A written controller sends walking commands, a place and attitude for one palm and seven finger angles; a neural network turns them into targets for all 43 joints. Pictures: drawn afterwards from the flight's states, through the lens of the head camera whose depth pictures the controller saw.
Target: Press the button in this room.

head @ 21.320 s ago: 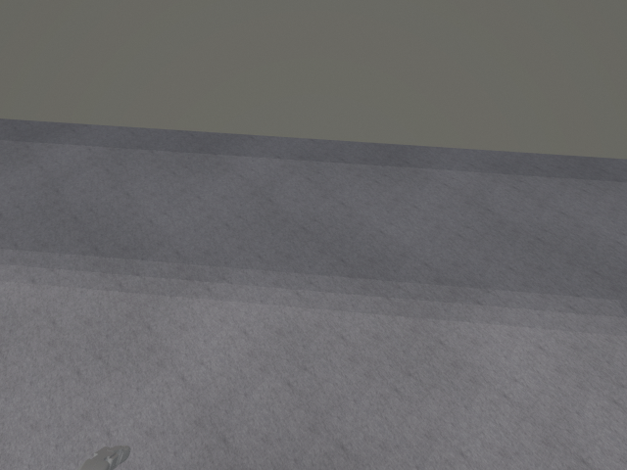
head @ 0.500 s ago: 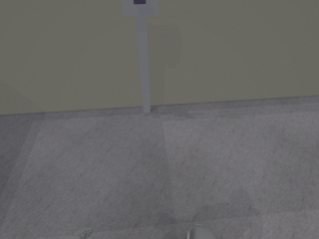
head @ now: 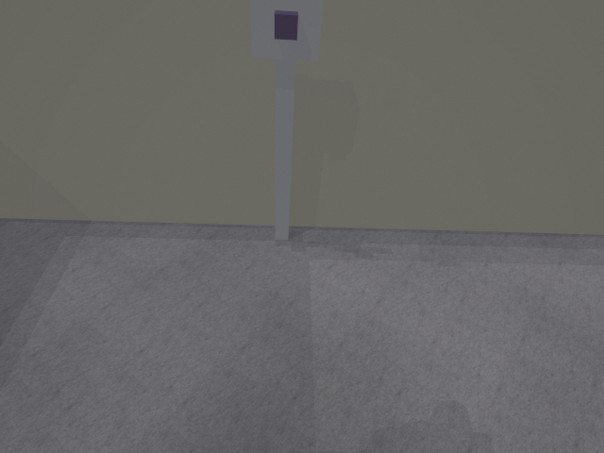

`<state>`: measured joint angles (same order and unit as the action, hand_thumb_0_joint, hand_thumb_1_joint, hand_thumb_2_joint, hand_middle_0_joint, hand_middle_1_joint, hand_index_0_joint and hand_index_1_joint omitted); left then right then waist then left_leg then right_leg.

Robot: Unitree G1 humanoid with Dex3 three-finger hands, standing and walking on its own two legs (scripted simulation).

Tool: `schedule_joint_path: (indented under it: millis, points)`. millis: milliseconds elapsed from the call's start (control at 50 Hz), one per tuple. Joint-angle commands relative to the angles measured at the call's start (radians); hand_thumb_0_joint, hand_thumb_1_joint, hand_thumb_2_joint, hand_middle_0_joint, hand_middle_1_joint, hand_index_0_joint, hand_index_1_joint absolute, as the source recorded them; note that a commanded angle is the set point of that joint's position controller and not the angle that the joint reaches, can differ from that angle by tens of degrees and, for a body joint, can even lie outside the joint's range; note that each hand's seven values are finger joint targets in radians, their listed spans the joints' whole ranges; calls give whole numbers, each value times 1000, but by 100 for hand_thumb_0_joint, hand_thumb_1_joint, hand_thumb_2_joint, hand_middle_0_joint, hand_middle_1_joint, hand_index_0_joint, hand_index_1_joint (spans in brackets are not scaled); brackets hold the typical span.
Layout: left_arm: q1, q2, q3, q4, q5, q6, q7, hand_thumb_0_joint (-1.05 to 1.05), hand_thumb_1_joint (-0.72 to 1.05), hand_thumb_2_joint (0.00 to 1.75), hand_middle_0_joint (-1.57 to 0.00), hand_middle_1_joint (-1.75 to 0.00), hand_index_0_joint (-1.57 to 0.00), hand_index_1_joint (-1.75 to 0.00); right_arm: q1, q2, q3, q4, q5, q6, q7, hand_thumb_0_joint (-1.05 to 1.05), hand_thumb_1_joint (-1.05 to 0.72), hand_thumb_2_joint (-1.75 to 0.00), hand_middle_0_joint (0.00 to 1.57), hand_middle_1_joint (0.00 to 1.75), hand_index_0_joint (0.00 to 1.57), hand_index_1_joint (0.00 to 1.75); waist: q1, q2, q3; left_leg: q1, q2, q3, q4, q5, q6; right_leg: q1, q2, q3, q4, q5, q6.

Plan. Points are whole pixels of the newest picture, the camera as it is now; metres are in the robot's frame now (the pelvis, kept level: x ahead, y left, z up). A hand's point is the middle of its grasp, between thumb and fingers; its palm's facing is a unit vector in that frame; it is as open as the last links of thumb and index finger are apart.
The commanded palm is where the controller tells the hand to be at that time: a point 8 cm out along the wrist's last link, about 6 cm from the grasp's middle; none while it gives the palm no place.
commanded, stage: stand and wait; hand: left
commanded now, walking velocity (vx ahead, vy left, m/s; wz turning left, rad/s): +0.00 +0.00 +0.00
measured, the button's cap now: (286, 25) +1.08 +0.13 +0.14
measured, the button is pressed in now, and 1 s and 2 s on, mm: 0 0 0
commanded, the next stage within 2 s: look at it before walking up in 0.74 s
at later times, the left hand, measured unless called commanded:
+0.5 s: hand out of the picture -0.02 +0.16 -0.17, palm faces +0.03 -0.99 -0.13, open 7.4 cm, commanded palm none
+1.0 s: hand out of the picture +0.02 +0.17 -0.17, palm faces +0.01 -0.99 -0.17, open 7.4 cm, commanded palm none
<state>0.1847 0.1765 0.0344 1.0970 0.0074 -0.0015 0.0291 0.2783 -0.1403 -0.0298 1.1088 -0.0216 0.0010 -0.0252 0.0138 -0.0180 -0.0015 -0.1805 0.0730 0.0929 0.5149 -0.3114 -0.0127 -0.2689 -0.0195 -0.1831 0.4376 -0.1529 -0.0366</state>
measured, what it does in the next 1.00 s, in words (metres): stands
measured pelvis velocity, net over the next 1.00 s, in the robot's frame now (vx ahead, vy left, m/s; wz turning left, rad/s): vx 0.04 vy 0.01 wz -0.02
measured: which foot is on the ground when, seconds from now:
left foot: down 0.00-1.00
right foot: down 0.00-1.00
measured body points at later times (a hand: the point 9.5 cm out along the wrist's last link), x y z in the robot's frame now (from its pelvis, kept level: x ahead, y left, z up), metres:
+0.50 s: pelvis +0.03 +0.02 +0.01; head +0.04 +0.02 +0.46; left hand -0.02 +0.21 -0.16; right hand +0.00 -0.18 -0.16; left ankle -0.02 +0.12 -0.74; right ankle +0.06 -0.10 -0.74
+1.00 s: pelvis +0.04 +0.01 +0.01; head +0.05 +0.01 +0.45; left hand +0.02 +0.22 -0.16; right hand +0.00 -0.18 -0.16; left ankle -0.02 +0.12 -0.74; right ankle +0.06 -0.10 -0.74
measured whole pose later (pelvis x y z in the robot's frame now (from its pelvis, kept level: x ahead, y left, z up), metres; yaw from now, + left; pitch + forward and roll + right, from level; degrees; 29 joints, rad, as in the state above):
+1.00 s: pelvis +0.04 +0.01 +0.01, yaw -1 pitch -1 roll +0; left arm 0.30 0.11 -0.01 1.17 0.01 -0.02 0.04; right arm 0.33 -0.10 0.00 1.17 -0.01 -0.02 -0.04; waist 0.01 0.01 0.03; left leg -0.04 0.03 0.13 0.37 -0.31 0.00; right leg -0.20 -0.05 -0.14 0.43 -0.20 -0.01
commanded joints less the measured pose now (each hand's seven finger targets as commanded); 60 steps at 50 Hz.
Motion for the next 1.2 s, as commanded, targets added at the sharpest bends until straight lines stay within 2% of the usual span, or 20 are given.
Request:
schedule_joint_path:
  millis: [0, 60, 120, 160, 240, 320, 500, 680, 740, 800, 860, 900, 1020, 1180]
  points:
    - [83, 46, -11, -6, 2, -10, -4, 0, 90, 90, -20, -30, -20, -30, 20, -83, 4, -30, 9, -22, -6, 0, -90, -90, 20, 30, 20, 30, 26, 182, 79, -149, 114, -137, -293, 38, 31, 155, -100, 121, -65, 49, 47]
    - [115, 52, -21, 21, -2, -16, -2, 0, 90, 90, -20, -30, -20, -30, 50, -78, 7, -20, 13, -23, -9, 0, -90, -90, 20, 30, 20, 30, 13, 115, 66, -67, 93, -101, -264, 116, 20, 148, -119, 131, -96, 88, 41]
    - [133, 45, -30, 38, -3, -18, 1, 0, 90, 90, -20, -30, -20, -30, 75, -77, 9, -7, 15, -17, -9, 0, -90, -90, 20, 30, 20, 30, -1, 35, 101, -45, 84, -89, -267, 69, 19, 112, -125, 144, -124, 42, 41]
    - [150, 40, -34, 47, -1, -18, 3, 0, 90, 90, -20, -30, -20, -30, 83, -78, 10, -3, 18, -14, -8, 0, -90, -90, 20, 30, 20, 30, -3, 3, 120, -34, 81, -90, -273, 47, 23, 86, -124, 149, -131, 15, 43]
    - [183, 21, -38, 61, -1, -22, 8, 0, 90, 90, -20, -30, -20, -30, 99, -73, 13, 11, 18, -19, -10, 0, -90, -90, 20, 30, 20, 30, -9, -21, 96, -2, 76, -83, -266, 80, 31, 82, -126, 156, -124, 35, 41]
    - [206, 16, -40, 69, -2, -27, 12, 0, 90, 90, -20, -30, -20, -30, 106, -63, 16, 24, 19, -26, -12, 0, -90, -90, 20, 30, 20, 30, -9, -5, 57, 19, 75, -72, -250, 142, 32, 111, -129, 156, -105, 92, 35]
    - [222, -2, -38, 73, -1, -25, 20, 0, 90, 90, -20, -30, -20, -30, 134, -32, 20, 49, 18, -30, -19, 0, -90, -90, 20, 30, 20, 30, -6, 35, 93, 2, 75, -63, -237, 206, 31, 116, -130, 144, -73, 136, 30]
    - [212, -1, -39, 66, -1, -23, 22, 0, 90, 90, -20, -30, -20, -30, 154, -26, 19, 54, 17, -29, -21, 0, -90, -90, 20, 30, 20, 30, -7, 34, 117, -1, 74, -62, -228, 219, 31, 109, -126, 146, -63, 143, 28]
    - [207, 3, -37, 61, -2, -23, 22, 0, 90, 90, -20, -30, -20, -30, 158, -29, 18, 54, 17, -30, -22, 0, -90, -90, 20, 30, 20, 30, -8, 33, 99, 9, 74, -62, -223, 245, 31, 122, -125, 147, -58, 162, 25]
    - [204, 5, -36, 59, -2, -23, 21, 0, 90, 90, -20, -30, -20, -30, 156, -29, 18, 54, 17, -30, -21, 0, -90, -90, 20, 30, 20, 30, -8, 21, 109, 5, 74, -62, -226, 229, 31, 118, -126, 146, -61, 150, 26]
    - [201, 9, -35, 54, -1, -25, 22, 0, 90, 90, -20, -30, -20, -30, 156, -36, 14, 52, 17, -31, -20, 0, -90, -90, 20, 30, 20, 30, -10, 2, 84, 25, 74, -62, -219, 243, 32, 125, -125, 147, -57, 169, 23]
    - [197, 12, -32, 52, -1, -27, 22, 0, 90, 90, -20, -30, -20, -30, 157, -38, 15, 55, 16, -32, -21, 0, -90, -90, 20, 30, 20, 30, -11, 12, 74, 31, 74, -60, -217, 264, 31, 132, -127, 147, -54, 187, 21]
    - [193, 18, -32, 51, -1, -25, 21, 0, 90, 90, -20, -30, -20, -30, 150, -42, 15, 55, 17, -32, -21, 0, -90, -90, 20, 30, 20, 30, -10, 34, 101, 21, 73, -60, -229, 237, 30, 122, -125, 146, -63, 154, 22]
    - [187, 30, -29, 51, 1, -28, 20, 0, 90, 90, -20, -30, -20, -30, 140, -53, 11, 47, 16, -29, -19, 0, -90, -90, 20, 30, 20, 30, -12, 16, 114, 20, 72, -61, -234, 169, 31, 109, -125, 158, -85, 116, 17]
